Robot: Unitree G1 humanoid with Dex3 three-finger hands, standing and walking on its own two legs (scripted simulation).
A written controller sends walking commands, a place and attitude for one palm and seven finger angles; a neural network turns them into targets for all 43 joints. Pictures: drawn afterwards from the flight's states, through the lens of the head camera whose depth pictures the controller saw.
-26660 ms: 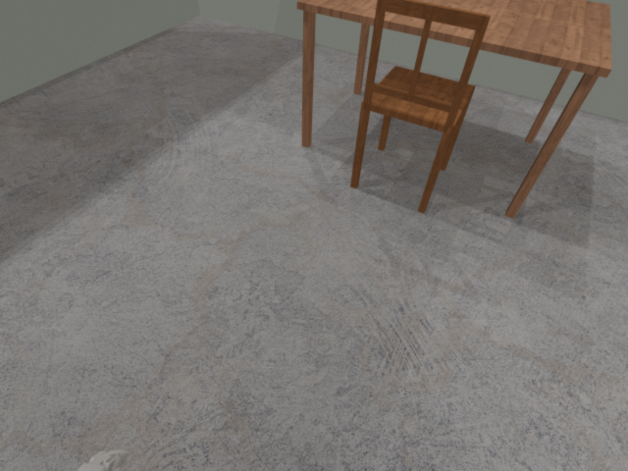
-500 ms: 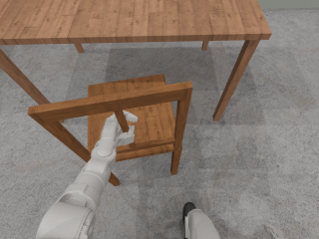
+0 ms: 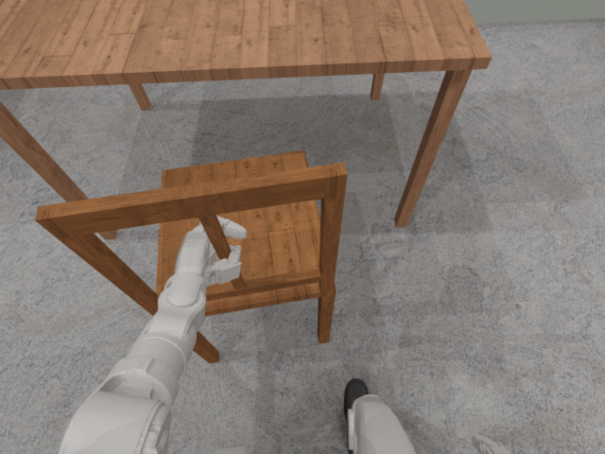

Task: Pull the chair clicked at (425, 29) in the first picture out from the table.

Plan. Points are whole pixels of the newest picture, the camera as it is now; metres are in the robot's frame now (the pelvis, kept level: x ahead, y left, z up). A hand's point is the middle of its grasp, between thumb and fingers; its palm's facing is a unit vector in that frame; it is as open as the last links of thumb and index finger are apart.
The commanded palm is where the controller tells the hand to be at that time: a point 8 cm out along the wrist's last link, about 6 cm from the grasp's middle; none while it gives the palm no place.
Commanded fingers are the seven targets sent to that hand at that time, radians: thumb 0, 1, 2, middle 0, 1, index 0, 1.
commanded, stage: step backward, pulling the chair out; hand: left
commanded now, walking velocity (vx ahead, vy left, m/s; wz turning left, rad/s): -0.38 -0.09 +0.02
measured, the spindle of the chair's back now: (225, 255) +0.41 +0.13 -0.07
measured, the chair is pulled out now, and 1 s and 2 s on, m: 0.26 0.26 0.26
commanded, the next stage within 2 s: none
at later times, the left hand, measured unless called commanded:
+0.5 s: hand (232, 265) +0.38 +0.11 -0.05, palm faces -0.08 -0.97 -0.24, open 5.2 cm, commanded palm +0.38 +0.16 -0.04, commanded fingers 0.00 0.90 0.90 -0.50 -1.45 -0.50 -1.45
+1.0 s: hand (233, 265) +0.38 +0.11 -0.05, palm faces -0.05 -0.97 -0.25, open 5.3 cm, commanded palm +0.37 +0.16 -0.04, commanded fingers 0.00 0.90 0.90 -0.50 -1.45 -0.50 -1.45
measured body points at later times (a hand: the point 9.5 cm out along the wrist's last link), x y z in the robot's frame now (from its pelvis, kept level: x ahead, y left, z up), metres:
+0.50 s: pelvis +0.01 +0.00 +0.00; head +0.08 -0.03 +0.44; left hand +0.38 +0.16 -0.03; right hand +0.08 -0.26 -0.14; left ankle -0.04 +0.16 -0.72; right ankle +0.17 -0.13 -0.72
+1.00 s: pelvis +0.01 -0.01 +0.00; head +0.09 -0.03 +0.44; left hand +0.37 +0.16 -0.03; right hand +0.07 -0.28 -0.14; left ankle -0.04 +0.16 -0.72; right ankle +0.17 -0.14 -0.72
